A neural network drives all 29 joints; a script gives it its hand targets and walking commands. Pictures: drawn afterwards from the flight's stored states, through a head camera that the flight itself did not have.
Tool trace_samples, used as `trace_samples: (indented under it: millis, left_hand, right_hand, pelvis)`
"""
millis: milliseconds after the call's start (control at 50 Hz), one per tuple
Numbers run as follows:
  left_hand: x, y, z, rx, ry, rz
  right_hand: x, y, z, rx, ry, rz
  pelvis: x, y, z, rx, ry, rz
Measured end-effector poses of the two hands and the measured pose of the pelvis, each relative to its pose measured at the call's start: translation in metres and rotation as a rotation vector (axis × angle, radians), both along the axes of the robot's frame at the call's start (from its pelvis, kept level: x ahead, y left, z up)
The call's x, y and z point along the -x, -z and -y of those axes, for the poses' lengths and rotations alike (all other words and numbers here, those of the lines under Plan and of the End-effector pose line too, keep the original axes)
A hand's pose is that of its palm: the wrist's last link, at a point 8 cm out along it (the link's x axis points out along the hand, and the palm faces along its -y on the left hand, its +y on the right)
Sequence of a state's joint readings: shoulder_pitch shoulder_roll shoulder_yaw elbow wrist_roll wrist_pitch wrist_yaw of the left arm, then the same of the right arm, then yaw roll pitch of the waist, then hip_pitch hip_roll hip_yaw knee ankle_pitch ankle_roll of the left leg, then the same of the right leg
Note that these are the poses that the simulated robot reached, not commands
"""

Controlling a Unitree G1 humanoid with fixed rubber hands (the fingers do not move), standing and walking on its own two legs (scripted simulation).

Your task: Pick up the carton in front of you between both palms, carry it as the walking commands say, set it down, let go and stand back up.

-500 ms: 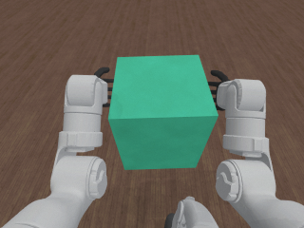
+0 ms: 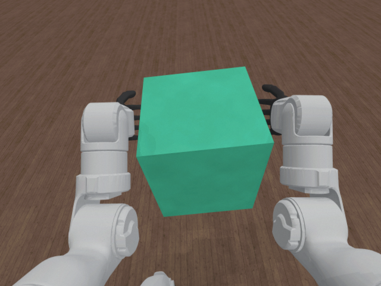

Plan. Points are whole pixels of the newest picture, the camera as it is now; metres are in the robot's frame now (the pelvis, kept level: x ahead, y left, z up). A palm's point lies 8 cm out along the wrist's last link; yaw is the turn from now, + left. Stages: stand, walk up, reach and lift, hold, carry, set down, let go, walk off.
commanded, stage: carry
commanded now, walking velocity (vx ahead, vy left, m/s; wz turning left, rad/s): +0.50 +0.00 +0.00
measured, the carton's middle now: (201, 147) +0.37 +0.00 +0.10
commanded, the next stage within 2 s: none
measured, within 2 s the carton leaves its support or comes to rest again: neither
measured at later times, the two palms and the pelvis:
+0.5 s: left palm (142, 88) +0.61 +0.17 +0.10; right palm (243, 84) +0.61 -0.13 +0.11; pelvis +0.28 +0.02 +0.01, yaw -1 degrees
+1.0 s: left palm (151, 48) +0.87 +0.17 +0.11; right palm (231, 44) +0.88 -0.12 +0.11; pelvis +0.61 +0.02 +0.00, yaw +0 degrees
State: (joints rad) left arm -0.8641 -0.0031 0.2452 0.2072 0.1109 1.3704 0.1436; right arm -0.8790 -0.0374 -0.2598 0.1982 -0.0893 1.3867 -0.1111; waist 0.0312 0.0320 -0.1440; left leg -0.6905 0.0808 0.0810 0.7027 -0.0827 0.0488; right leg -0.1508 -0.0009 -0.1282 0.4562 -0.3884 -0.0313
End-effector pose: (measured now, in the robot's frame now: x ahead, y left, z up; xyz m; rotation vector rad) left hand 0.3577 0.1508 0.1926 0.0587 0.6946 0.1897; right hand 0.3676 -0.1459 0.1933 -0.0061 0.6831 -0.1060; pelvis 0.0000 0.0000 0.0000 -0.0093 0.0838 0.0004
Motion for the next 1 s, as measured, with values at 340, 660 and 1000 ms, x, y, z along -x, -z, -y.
trace_samples:
  millis: [340, 660, 1000]
  left_hand:
    - [-0.180, 0.082, -0.033, 0.082, 0.039, -0.166]
    - [-0.323, 0.106, 0.013, 0.066, -0.023, -0.040]
    - [-0.513, 0.087, -0.023, 0.065, -0.035, 0.012]
  right_hand:
    - [-0.164, 0.072, -0.034, 0.030, 0.061, -0.161]
    - [-0.314, 0.106, 0.012, -0.048, 0.085, -0.028]
    - [-0.511, 0.084, -0.025, -0.014, 0.039, 0.025]
  pelvis:
    - [-0.177, -0.017, -0.033, 0.018, 0.016, -0.011]
    - [-0.395, -0.001, 0.008, 0.001, -0.022, 0.003]
    - [-0.614, -0.002, -0.020, -0.010, -0.005, 0.030]
